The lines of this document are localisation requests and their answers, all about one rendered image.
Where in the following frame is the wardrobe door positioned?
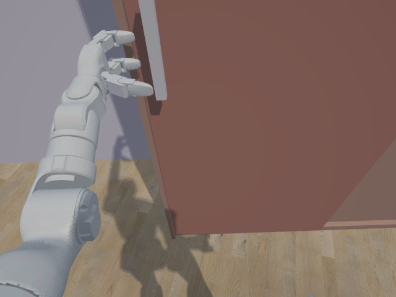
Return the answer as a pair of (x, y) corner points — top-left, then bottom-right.
(123, 0), (396, 235)
(328, 138), (396, 222)

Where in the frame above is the robot left forearm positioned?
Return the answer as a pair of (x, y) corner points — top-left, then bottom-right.
(20, 74), (107, 240)

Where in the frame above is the left robot hand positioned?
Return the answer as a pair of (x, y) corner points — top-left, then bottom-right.
(77, 30), (153, 98)

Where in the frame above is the handle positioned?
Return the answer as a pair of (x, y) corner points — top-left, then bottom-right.
(138, 0), (167, 101)

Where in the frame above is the robot left upper arm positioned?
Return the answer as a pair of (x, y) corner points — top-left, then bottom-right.
(0, 187), (101, 297)

